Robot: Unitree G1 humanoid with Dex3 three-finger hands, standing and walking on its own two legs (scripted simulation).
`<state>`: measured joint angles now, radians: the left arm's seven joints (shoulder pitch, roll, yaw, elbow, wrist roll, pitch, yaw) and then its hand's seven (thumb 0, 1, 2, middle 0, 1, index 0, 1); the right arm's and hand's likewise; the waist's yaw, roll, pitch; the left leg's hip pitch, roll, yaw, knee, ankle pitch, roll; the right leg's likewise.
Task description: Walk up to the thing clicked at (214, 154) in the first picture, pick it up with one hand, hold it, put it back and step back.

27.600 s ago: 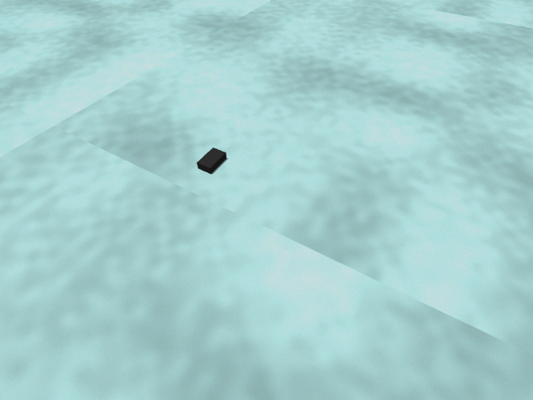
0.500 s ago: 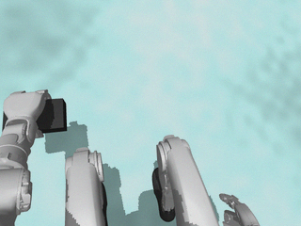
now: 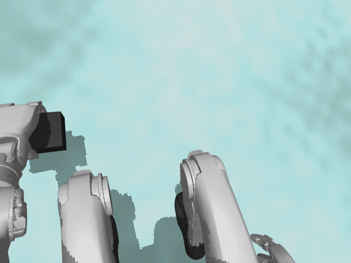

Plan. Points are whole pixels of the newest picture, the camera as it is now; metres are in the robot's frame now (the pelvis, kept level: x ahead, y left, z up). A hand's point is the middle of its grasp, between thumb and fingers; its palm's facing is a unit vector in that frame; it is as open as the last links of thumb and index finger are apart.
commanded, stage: lower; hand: left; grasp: from above
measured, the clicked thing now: (29, 134) +0.44 +0.28 -0.20
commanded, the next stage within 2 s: rest in 0.34 s
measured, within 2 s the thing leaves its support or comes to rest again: neither
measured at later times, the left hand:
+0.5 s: hand (38, 140) +0.43 +0.28 -0.24, palm faces -0.45 -0.08 -0.89, open 11.4 cm
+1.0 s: hand (45, 142) +0.43 +0.27 -0.28, palm faces -0.47 -0.12 -0.88, open 11.4 cm
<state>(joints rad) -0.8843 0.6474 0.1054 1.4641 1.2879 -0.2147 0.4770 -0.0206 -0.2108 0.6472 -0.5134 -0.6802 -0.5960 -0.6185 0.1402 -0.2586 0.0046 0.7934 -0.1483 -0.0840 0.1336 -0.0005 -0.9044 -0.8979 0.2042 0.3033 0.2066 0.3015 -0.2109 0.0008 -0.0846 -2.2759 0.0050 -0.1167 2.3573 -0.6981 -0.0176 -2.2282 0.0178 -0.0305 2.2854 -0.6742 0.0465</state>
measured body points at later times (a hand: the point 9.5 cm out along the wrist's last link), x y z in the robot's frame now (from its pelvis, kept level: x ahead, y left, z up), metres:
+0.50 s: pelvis +0.00 +0.00 -0.04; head +0.25 +0.07 +0.33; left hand +0.45 +0.28 -0.19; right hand +0.05 -0.28 -0.14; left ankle +0.08 +0.13 -0.31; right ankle +0.10 -0.13 -0.31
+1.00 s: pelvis +0.01 +0.00 -0.06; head +0.26 +0.08 +0.30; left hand +0.45 +0.28 -0.23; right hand +0.03 -0.27 -0.14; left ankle +0.08 +0.13 -0.31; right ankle +0.10 -0.13 -0.31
